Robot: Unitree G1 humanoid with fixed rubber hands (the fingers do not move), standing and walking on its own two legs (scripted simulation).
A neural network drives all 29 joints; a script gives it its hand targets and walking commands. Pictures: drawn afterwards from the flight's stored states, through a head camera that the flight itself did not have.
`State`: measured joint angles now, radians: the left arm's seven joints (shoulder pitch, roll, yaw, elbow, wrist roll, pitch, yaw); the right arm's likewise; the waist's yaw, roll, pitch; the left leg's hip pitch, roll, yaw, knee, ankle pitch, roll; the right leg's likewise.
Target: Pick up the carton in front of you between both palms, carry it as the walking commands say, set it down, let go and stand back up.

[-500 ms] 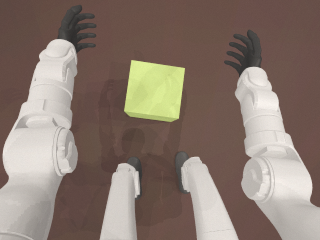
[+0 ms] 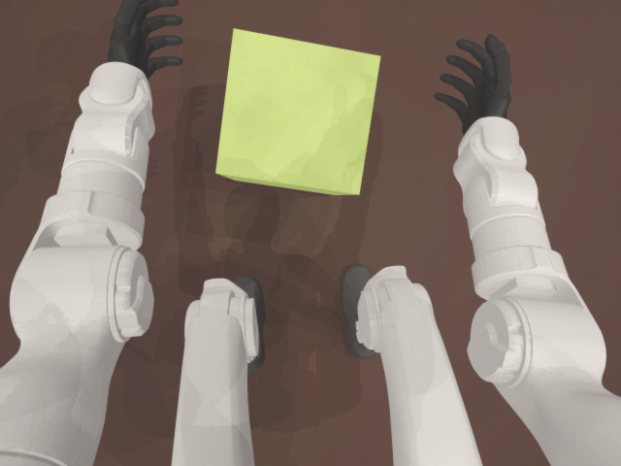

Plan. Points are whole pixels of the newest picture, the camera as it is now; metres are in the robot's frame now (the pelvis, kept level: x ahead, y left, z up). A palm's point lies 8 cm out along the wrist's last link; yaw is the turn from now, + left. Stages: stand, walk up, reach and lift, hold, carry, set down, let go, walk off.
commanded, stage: reach and lift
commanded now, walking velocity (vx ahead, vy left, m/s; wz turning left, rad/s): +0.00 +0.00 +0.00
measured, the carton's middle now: (294, 129) +0.50 +0.02 -0.40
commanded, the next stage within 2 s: none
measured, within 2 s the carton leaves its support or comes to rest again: leaves its support in 1.30 s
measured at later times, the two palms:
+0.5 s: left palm (181, 104) +0.53 +0.19 -0.33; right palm (416, 130) +0.49 -0.17 -0.32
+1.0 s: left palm (198, 103) +0.53 +0.17 -0.32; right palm (395, 127) +0.49 -0.14 -0.32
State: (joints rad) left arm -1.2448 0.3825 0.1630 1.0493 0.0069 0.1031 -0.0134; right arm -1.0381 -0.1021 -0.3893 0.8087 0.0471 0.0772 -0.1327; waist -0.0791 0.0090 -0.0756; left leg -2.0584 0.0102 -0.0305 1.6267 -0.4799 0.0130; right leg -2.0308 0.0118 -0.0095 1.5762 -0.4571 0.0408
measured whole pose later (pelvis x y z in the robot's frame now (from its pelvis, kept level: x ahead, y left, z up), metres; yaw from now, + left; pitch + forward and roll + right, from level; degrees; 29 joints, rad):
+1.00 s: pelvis -0.03 +0.00 -0.15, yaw +0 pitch +38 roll -4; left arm -1.56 0.43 -0.12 1.28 -0.25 0.03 0.06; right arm -1.42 -0.18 -0.14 1.14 0.25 0.00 -0.20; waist -0.06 -0.03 0.32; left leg -2.29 0.01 -0.04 2.18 -0.56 0.02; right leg -2.26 0.03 -0.01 2.12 -0.54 0.05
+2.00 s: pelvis -0.02 -0.01 -0.02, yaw +4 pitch +42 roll -2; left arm -1.07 0.04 0.41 0.75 0.27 0.39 0.01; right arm -0.95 0.08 -0.55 0.61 -0.21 0.38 -0.08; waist -0.02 -0.01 -0.20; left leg -1.99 -0.05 -0.05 1.73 -0.48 -0.01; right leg -1.96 0.07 0.05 1.72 -0.50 0.06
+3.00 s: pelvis +0.07 -0.01 +0.23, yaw +6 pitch +6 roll +0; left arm -0.30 -0.16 0.28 0.44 0.24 0.46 0.03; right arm -0.28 0.16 -0.32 0.44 -0.23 0.44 -0.02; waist 0.00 0.00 -0.13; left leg -0.45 -0.03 -0.06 0.62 -0.28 0.00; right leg -0.44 0.02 0.08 0.62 -0.29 0.02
